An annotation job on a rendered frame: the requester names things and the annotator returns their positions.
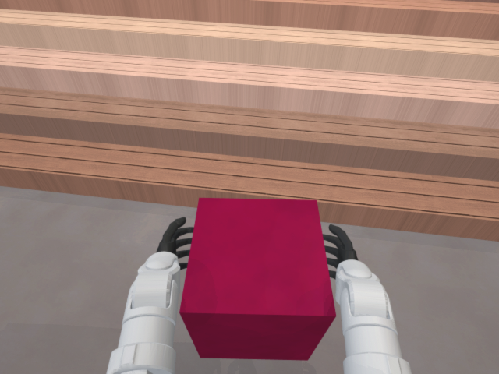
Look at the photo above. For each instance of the robot right hand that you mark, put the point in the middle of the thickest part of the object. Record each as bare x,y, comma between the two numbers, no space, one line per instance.
344,251

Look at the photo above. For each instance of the right robot forearm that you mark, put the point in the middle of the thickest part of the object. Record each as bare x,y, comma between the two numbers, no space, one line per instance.
368,323

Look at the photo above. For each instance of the carton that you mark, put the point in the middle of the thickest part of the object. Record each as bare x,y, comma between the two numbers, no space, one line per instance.
257,281

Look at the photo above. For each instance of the left robot forearm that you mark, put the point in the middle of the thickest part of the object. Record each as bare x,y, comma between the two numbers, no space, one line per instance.
148,326

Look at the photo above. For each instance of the robot left hand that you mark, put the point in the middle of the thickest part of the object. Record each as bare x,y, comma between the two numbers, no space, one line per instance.
169,242

